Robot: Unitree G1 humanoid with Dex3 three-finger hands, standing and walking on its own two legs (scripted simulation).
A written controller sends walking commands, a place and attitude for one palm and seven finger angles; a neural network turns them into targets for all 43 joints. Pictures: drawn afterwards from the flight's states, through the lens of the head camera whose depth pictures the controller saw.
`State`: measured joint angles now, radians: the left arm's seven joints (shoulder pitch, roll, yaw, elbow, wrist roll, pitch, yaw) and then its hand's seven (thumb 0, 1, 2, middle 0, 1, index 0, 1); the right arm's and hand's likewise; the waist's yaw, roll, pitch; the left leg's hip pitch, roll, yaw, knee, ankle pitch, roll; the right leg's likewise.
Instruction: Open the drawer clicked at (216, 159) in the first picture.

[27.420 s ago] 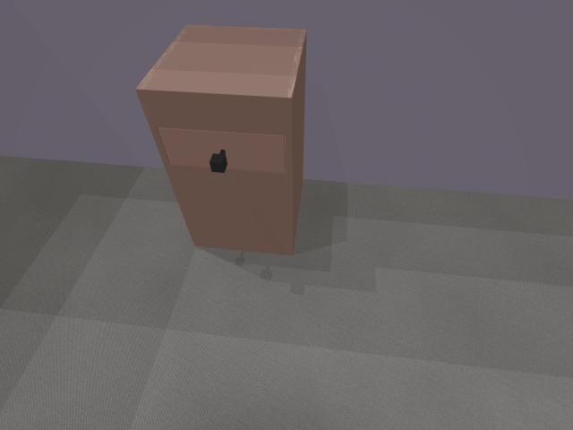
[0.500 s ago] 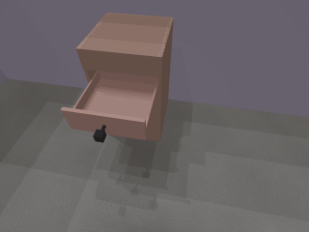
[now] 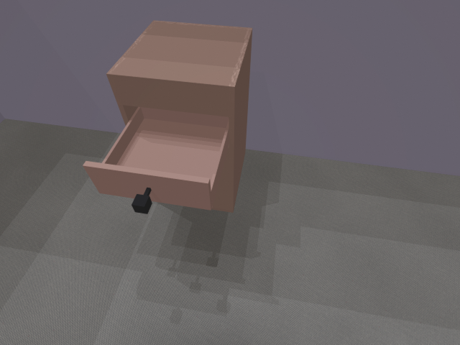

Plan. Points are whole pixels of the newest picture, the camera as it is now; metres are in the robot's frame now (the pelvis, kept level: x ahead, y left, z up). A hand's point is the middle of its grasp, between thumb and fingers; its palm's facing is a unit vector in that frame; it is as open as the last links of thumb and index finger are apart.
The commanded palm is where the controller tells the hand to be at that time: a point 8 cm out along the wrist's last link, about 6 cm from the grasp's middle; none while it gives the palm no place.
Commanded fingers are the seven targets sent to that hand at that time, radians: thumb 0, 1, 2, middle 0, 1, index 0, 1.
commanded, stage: look to check the result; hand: left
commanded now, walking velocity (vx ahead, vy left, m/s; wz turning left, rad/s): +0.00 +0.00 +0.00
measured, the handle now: (144, 198) +0.54 +0.29 -0.22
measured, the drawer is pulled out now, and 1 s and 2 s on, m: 0.30 0.30 0.30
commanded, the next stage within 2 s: stand and wait in 0.40 s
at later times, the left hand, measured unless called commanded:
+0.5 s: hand out of the picture +0.01 +0.16 -0.18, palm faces +0.04 -0.98 -0.19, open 7.4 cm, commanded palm none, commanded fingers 0.00 0.90 0.90 -0.20 -0.30 -0.20 -0.30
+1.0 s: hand out of the picture +0.02 +0.16 -0.17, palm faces +0.03 -0.98 -0.20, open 7.4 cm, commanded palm none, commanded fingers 0.00 0.90 0.90 -0.20 -0.30 -0.20 -0.30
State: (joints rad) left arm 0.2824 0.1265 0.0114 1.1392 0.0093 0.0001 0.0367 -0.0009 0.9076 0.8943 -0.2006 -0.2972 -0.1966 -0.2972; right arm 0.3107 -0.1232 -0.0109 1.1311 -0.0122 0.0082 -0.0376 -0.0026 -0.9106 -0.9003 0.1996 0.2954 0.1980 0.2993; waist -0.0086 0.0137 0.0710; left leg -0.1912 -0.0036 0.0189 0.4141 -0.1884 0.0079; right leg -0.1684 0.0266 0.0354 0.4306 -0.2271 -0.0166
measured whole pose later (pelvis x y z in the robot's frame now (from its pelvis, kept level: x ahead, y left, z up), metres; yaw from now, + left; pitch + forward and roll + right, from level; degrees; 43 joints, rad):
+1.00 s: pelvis +0.02 -0.01 +0.00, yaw +0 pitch -2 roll +0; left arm 0.25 0.15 0.01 1.14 0.01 -0.01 0.04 0.00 0.91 0.89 -0.20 -0.30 -0.20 -0.30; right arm 0.27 -0.13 -0.01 1.14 -0.01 0.01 -0.04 0.00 -0.91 -0.90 0.20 0.30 0.20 0.30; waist -0.01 0.01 0.08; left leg -0.16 0.01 0.02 0.39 -0.20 -0.01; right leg -0.13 0.04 0.04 0.40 -0.23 -0.03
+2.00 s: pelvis +0.01 -0.03 -0.01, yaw +21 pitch -1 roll +2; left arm 0.23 0.21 0.06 0.95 0.03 0.01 0.02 0.00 0.90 0.89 -0.20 -0.30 -0.20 -0.30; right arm 0.15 -0.24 -0.08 0.93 -0.01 0.04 -0.01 0.00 -0.91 -0.90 0.20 0.30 0.20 0.30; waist 0.00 -0.02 0.14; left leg -0.34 -0.01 0.00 0.68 -0.36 -0.02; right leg -0.21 -0.07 -0.02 0.55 -0.32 0.01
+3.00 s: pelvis +0.04 -0.01 +0.00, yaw +22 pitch -1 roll +0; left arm 0.21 0.16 0.04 1.13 0.00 0.00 0.03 0.00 0.91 0.89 -0.20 -0.30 -0.20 -0.30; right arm 0.29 -0.11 -0.01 1.14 -0.01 0.00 -0.04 0.00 -0.91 -0.90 0.20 0.30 0.20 0.30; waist -0.01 0.00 0.07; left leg -0.14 0.03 -0.03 0.39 -0.23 -0.04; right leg -0.09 -0.01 -0.02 0.40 -0.29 0.00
